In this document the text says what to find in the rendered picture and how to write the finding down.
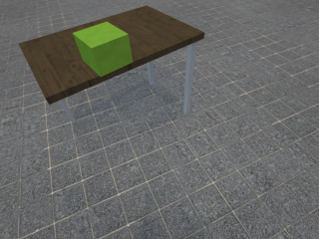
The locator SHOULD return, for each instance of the table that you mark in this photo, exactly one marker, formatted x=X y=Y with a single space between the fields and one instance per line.
x=58 y=67

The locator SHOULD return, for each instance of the carton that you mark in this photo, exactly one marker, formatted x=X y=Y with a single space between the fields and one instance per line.
x=104 y=47

